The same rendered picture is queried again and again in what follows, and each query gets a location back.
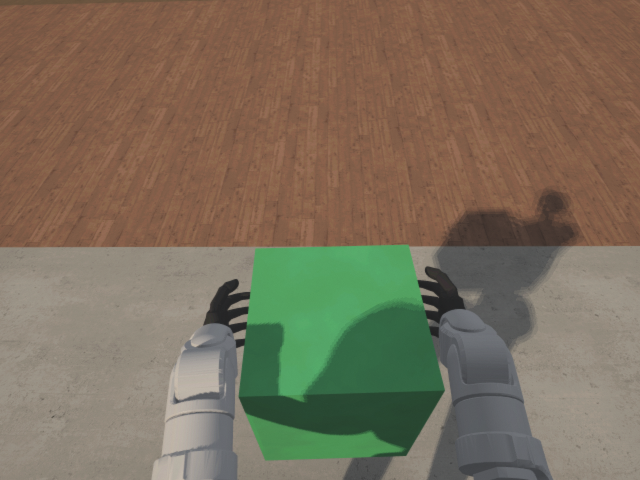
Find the robot left forearm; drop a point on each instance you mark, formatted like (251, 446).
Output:
(198, 434)

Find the robot right forearm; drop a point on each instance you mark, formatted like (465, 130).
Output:
(495, 440)

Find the robot right hand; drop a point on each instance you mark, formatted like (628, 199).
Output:
(447, 293)

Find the carton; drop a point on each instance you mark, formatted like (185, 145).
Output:
(338, 360)

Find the robot left hand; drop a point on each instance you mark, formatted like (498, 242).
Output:
(219, 312)

